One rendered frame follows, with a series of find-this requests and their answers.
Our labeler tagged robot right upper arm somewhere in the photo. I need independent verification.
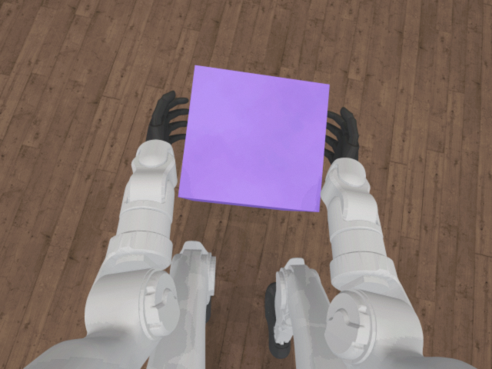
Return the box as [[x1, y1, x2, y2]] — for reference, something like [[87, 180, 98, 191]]
[[324, 288, 476, 369]]

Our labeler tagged carton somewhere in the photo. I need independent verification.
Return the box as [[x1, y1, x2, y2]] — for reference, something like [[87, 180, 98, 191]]
[[178, 65, 330, 212]]

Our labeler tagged robot left upper arm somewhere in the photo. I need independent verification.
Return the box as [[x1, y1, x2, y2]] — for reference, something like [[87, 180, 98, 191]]
[[23, 268, 180, 369]]

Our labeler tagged robot left shin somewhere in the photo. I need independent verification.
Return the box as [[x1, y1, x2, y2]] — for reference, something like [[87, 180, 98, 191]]
[[170, 241, 210, 304]]

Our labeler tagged robot left hand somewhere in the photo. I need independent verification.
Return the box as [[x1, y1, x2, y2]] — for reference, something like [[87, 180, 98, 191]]
[[146, 91, 189, 145]]

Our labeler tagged left robot forearm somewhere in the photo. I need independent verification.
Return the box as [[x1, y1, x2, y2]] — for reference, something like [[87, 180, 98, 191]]
[[85, 140, 178, 330]]

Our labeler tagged robot right hand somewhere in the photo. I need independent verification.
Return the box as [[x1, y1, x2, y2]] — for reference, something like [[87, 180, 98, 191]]
[[324, 107, 359, 165]]

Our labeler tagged robot left thigh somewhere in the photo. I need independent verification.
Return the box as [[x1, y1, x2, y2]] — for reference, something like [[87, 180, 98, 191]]
[[146, 249, 216, 369]]

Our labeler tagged right robot forearm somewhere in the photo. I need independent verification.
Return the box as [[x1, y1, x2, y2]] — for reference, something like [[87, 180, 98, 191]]
[[321, 158, 414, 310]]

